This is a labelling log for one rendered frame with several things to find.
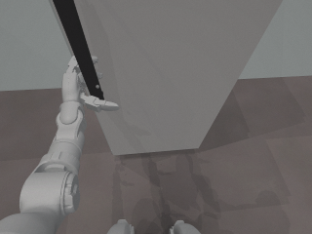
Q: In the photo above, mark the handle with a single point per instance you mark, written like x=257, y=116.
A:
x=71, y=23

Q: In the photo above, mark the robot thigh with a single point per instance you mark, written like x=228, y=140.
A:
x=121, y=228
x=183, y=228

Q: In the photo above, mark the left robot hand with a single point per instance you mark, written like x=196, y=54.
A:
x=73, y=84

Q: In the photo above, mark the robot left forearm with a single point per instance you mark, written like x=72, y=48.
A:
x=67, y=146

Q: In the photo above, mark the robot right thigh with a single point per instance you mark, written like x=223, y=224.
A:
x=183, y=228

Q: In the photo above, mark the robot left thigh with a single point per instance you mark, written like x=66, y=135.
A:
x=121, y=228

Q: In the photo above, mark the fridge door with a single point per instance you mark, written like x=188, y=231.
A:
x=170, y=65

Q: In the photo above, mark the left robot upper arm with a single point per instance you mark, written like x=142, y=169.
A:
x=47, y=198

